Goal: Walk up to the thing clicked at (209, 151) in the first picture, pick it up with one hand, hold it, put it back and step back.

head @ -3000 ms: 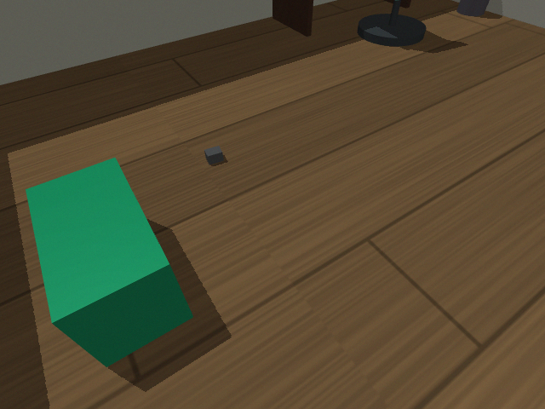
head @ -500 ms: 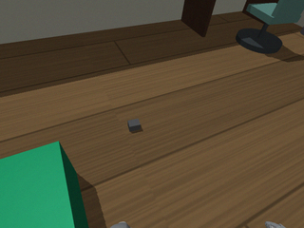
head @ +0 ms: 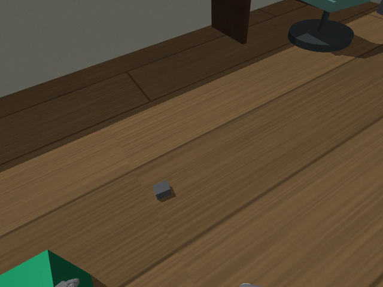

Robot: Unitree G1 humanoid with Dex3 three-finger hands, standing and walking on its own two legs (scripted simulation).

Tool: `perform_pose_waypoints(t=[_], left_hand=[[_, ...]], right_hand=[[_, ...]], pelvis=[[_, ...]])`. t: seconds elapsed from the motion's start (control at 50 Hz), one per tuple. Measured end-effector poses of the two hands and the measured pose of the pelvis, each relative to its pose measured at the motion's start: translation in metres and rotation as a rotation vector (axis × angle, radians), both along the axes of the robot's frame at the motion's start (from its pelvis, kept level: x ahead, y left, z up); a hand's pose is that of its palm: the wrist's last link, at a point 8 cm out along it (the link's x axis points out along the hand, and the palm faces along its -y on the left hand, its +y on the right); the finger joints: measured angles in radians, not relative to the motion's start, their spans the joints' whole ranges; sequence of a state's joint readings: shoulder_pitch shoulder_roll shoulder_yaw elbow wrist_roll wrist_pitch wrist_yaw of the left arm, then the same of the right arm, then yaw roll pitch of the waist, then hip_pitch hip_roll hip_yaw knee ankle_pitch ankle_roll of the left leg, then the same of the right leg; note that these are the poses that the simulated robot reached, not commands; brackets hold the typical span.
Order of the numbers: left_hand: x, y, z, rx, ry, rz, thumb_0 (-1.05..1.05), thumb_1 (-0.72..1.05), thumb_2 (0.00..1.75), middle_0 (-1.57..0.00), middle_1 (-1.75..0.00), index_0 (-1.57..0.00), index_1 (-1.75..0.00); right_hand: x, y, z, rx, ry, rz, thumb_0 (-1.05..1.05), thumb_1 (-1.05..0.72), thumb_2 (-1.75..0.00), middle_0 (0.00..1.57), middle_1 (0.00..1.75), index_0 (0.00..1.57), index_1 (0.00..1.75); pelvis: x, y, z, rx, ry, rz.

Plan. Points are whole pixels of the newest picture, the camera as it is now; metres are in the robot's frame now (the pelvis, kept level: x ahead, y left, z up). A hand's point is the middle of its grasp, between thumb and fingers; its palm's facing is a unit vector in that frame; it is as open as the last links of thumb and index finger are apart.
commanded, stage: walk up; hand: left
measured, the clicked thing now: (162, 190) +0.76 +0.24 -0.72
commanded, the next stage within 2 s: none
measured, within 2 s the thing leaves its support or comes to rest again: neither
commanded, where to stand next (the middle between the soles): +0.44 +0.01 m, yaw +3 degrees
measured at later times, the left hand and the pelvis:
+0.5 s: hand (88, 283) +0.18 +0.29 -0.15, palm faces +0.03 -0.94 -0.33, open 7.4 cm; pelvis +0.17 +0.01 +0.00, yaw +2 degrees
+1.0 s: hand (111, 211) +0.35 +0.25 -0.11, palm faces +0.04 -0.89 -0.46, open 7.4 cm; pelvis +0.31 -0.04 +0.00, yaw +2 degrees
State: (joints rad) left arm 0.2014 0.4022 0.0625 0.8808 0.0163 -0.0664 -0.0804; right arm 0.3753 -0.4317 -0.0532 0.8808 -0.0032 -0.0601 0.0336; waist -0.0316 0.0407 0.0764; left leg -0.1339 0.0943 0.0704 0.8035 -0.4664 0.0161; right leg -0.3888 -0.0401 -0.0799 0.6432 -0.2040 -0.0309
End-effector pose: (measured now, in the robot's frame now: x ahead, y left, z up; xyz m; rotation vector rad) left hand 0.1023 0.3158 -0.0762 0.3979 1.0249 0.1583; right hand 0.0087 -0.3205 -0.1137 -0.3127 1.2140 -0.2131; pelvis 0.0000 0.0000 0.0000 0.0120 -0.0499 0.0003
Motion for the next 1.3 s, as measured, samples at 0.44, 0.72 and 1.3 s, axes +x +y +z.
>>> perform_pose_waypoints(t=[0.44,0.72,1.3], left_hand=[[0.056,0.006,-0.025,-0.054,0.130,0.150,0.00,0.90,0.90,-0.21,-0.30,-0.21,-0.30],[0.159,0.011,-0.023,-0.074,0.135,0.106,0.00,0.91,0.90,-0.21,-0.30,-0.20,-0.30],[0.267,-0.019,-0.022,0.017,0.086,0.159,0.00,0.90,0.90,-0.21,-0.30,-0.21,-0.30]], right_hand=[[0.222,0.005,0.034,-0.049,-0.047,0.156,0.01,-0.90,-0.90,0.20,0.30,0.20,0.30],[0.299,0.021,0.052,-0.047,-0.154,0.125,0.00,-0.90,-0.90,0.21,0.30,0.20,0.30],[0.427,-0.005,0.000,-0.013,-0.016,0.145,0.01,-0.90,-0.90,0.21,0.30,0.20,0.30]], pelvis=[[0.154,0.001,0.007,-0.048,0.012,0.044],[0.233,0.008,0.016,-0.005,-0.025,0.026],[0.333,-0.021,-0.003,-0.018,0.002,0.087]])
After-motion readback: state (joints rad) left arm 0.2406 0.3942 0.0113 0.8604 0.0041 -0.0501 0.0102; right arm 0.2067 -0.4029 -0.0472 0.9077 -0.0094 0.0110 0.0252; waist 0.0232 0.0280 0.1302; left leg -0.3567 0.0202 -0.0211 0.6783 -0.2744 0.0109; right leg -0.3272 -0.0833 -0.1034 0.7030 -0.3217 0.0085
